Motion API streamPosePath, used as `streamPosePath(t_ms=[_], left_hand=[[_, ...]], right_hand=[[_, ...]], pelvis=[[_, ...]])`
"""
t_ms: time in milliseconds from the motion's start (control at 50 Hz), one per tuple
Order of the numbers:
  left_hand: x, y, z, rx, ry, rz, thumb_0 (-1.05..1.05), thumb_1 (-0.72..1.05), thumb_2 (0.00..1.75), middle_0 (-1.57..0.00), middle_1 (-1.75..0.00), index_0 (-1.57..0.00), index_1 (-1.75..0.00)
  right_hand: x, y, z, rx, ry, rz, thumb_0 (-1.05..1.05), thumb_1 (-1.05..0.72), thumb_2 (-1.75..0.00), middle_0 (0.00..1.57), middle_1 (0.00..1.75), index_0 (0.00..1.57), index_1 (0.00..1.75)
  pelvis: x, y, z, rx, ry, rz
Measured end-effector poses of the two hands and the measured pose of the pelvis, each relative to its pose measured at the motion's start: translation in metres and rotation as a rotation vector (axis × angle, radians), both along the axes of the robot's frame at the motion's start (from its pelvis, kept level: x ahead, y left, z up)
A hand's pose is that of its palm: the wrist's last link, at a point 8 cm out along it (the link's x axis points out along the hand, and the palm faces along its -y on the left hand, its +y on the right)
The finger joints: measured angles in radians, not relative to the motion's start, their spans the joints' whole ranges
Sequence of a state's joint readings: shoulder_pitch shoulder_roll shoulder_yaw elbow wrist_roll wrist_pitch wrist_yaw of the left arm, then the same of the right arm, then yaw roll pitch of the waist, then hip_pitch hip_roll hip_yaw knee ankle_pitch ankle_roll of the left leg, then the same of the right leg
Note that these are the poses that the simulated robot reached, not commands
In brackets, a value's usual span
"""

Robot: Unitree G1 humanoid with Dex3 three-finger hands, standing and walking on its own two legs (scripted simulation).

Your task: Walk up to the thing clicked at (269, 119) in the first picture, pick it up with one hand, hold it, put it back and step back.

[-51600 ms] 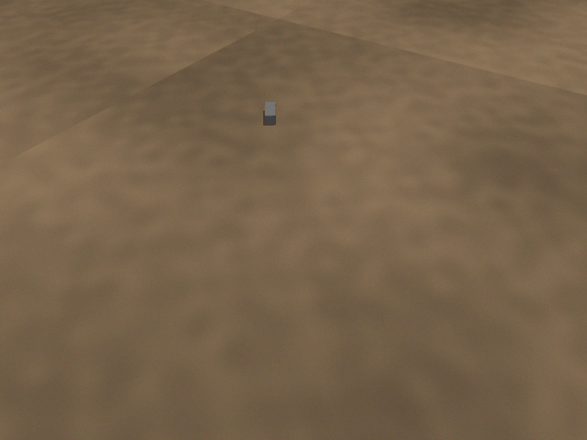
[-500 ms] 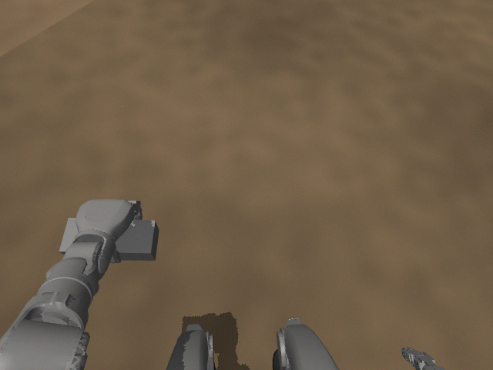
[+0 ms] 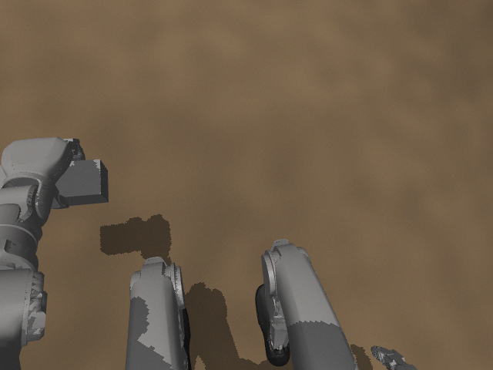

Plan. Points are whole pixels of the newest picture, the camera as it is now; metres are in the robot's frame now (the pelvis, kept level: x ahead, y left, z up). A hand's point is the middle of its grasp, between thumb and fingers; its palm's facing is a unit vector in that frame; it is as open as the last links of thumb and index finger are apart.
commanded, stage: crouch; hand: left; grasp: from above
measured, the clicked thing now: (55, 185) +0.46 +0.30 -0.19
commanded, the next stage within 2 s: lower in 0.84 s
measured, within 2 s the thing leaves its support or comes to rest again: neither
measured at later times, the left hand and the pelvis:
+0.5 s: hand (69, 181) +0.48 +0.30 -0.24, palm faces -0.47 -0.03 -0.88, open 9.5 cm; pelvis -0.01 +0.00 -0.09, yaw -3 degrees
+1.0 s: hand (75, 180) +0.50 +0.30 -0.30, palm faces -0.46 -0.02 -0.89, open 9.4 cm; pelvis -0.01 +0.00 -0.14, yaw -5 degrees
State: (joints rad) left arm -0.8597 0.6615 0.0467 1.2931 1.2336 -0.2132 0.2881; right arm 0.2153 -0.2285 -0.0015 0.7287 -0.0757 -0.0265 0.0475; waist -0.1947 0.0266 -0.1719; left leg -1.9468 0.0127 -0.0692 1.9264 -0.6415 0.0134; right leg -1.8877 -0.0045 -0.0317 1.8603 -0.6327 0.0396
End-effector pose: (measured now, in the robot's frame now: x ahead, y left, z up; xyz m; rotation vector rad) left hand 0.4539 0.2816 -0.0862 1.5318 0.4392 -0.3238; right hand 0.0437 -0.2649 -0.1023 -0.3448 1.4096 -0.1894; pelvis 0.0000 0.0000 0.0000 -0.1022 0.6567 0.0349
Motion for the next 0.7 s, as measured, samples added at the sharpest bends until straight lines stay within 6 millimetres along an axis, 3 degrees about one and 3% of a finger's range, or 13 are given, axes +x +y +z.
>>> streamPosePath(t_ms=[120,260,700], left_hand=[[0.012,0.004,-0.038,-0.005,-0.030,-0.012,0.01,0.10,0.41,-0.66,-0.63,-0.71,-0.57],[0.025,0.009,-0.064,0.008,-0.040,0.012,0.01,0.09,0.41,-0.67,-0.62,-0.72,-0.56],[0.036,0.016,-0.129,-0.008,-0.017,-0.004,0.01,0.12,0.37,-0.67,-0.60,-0.72,-0.54]], right_hand=[[0.008,-0.010,-0.024,-0.014,0.019,0.048,0.00,-0.91,-0.90,0.21,0.30,0.20,0.30],[0.007,-0.017,-0.044,-0.019,0.039,0.061,0.00,-0.92,-0.90,0.20,0.30,0.20,0.30],[-0.046,-0.012,-0.090,-0.006,0.156,0.052,0.00,-0.92,-0.90,0.20,0.30,0.20,0.30]], pelvis=[[0.000,-0.003,-0.031,-0.012,0.010,-0.003],[0.000,-0.003,-0.056,-0.023,0.008,-0.012],[-0.014,-0.003,-0.118,-0.050,-0.050,-0.033]])
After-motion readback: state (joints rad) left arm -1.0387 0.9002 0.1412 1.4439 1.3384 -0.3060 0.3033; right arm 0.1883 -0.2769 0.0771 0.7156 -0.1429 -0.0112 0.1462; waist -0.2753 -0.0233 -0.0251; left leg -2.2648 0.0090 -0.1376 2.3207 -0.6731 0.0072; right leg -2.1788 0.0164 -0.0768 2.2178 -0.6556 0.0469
